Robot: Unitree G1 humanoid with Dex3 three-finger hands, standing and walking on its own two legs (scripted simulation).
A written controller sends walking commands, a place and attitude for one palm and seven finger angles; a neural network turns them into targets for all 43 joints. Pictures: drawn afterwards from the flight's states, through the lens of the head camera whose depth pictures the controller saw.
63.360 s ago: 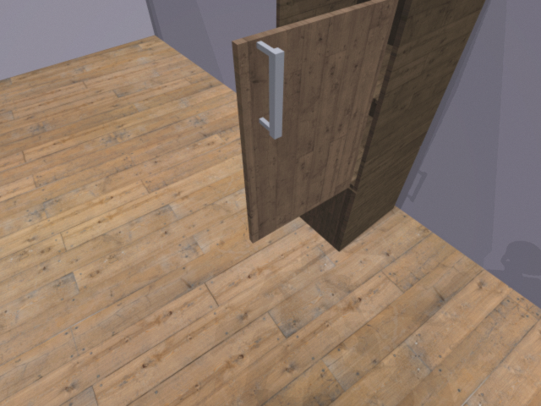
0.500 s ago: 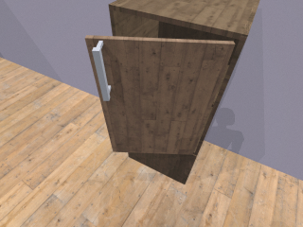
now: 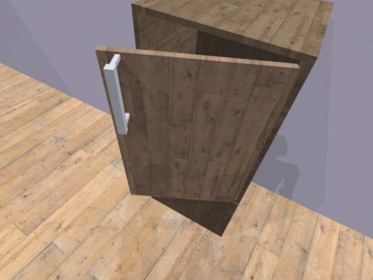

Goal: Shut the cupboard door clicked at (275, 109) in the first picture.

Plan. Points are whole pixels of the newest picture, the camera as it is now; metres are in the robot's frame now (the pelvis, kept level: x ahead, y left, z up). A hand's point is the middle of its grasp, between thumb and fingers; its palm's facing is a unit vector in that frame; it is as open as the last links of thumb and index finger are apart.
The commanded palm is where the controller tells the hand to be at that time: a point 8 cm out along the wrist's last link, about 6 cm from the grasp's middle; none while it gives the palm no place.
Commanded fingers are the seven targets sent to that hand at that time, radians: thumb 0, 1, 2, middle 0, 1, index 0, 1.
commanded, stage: come to a stop and stand still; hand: left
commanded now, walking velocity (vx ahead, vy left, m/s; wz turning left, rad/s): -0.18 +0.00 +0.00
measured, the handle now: (119, 97) +0.44 +0.19 +0.16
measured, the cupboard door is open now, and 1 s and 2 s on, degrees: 26 26 26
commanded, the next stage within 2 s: look again from close up in 0.86 s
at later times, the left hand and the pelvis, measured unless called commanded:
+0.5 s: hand out of the picture -0.02 +0.17 -0.17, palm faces +0.00 -0.98 -0.20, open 7.4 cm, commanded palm none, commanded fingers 0.00 0.90 0.90 -0.20 -0.30 -0.20 -0.30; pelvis -0.02 -0.01 +0.00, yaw -1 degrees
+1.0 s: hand out of the picture -0.03 +0.15 -0.17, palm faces +0.02 -0.99 -0.15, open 7.3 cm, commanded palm none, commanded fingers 0.00 0.90 0.90 -0.20 -0.30 -0.20 -0.30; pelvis +0.00 +0.00 +0.01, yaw +0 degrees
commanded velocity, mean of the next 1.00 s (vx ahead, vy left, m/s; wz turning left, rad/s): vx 0.01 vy -0.02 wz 0.00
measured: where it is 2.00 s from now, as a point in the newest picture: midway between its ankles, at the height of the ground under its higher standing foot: outside the picture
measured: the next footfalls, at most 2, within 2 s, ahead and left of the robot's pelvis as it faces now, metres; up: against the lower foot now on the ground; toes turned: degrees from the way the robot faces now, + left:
none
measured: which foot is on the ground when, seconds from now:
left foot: down 0.00-1.00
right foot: down 0.00-1.00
